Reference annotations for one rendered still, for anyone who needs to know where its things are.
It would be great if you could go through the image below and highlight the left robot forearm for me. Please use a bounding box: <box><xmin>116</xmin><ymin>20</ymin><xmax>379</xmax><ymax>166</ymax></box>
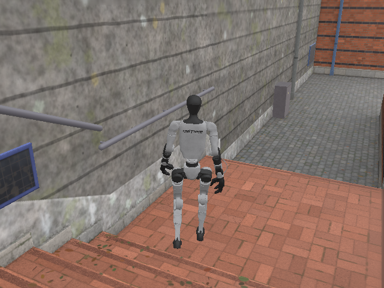
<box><xmin>161</xmin><ymin>144</ymin><xmax>171</xmax><ymax>166</ymax></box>

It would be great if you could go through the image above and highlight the robot right hand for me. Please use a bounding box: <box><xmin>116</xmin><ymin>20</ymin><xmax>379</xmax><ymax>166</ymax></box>
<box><xmin>210</xmin><ymin>177</ymin><xmax>224</xmax><ymax>194</ymax></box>

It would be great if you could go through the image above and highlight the robot left upper arm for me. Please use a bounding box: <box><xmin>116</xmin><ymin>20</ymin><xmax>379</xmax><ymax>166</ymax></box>
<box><xmin>165</xmin><ymin>121</ymin><xmax>181</xmax><ymax>152</ymax></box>

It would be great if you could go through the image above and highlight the right robot forearm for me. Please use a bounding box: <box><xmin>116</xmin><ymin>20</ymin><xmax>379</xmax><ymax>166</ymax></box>
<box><xmin>212</xmin><ymin>147</ymin><xmax>224</xmax><ymax>178</ymax></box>

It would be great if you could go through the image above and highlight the robot right upper arm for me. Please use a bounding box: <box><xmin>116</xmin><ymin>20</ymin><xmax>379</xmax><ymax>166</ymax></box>
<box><xmin>206</xmin><ymin>121</ymin><xmax>219</xmax><ymax>156</ymax></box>

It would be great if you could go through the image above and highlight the robot left hand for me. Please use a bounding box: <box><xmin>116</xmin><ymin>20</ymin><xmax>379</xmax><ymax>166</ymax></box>
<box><xmin>160</xmin><ymin>163</ymin><xmax>174</xmax><ymax>175</ymax></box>

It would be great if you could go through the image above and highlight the left robot shin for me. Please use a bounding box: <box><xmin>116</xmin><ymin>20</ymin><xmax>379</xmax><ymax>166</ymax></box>
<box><xmin>173</xmin><ymin>199</ymin><xmax>182</xmax><ymax>241</ymax></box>

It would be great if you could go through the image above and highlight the robot torso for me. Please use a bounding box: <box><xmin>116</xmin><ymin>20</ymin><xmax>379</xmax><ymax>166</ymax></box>
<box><xmin>179</xmin><ymin>120</ymin><xmax>207</xmax><ymax>180</ymax></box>

